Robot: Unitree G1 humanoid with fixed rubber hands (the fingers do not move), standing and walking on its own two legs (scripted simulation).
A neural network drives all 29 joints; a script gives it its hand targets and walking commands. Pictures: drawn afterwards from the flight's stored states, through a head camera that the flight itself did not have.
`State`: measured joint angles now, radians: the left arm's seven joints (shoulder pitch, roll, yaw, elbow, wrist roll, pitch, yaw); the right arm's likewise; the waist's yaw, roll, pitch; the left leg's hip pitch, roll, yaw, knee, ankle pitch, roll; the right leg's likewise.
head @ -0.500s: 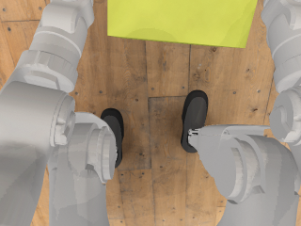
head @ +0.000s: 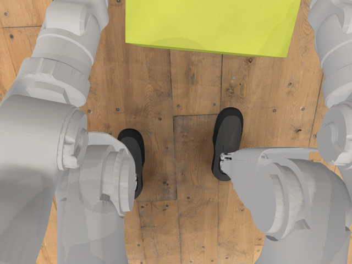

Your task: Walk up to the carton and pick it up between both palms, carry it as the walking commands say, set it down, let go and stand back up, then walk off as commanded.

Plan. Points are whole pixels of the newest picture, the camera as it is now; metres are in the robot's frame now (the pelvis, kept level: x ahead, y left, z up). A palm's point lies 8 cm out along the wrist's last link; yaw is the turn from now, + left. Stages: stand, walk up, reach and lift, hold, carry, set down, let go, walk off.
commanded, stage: reach and lift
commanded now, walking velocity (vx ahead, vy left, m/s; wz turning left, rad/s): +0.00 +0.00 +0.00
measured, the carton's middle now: out of the picture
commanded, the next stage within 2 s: none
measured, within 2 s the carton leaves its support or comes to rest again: leaves its support in 0.20 s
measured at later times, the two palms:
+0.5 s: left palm out of the picture +0.56 +0.13 -0.15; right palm out of the picture +0.55 -0.20 -0.16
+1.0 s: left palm out of the picture +0.55 +0.14 -0.10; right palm out of the picture +0.55 -0.19 -0.10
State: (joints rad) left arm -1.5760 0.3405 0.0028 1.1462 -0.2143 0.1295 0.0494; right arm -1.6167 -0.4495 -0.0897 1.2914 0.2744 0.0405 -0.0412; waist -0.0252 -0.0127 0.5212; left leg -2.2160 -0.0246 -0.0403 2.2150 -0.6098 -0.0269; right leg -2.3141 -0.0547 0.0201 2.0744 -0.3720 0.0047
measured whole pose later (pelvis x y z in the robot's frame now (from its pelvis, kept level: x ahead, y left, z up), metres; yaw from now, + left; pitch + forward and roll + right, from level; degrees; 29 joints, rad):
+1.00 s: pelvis -0.02 +0.00 +0.01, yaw +0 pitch +24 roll +0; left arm -1.50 0.32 0.11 0.96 -0.21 0.33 0.17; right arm -1.60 -0.38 -0.03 1.14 0.23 0.29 -0.23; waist -0.03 0.03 0.53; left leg -2.03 -0.03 -0.04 2.21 -0.60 -0.03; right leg -2.13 -0.04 0.02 2.07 -0.36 0.00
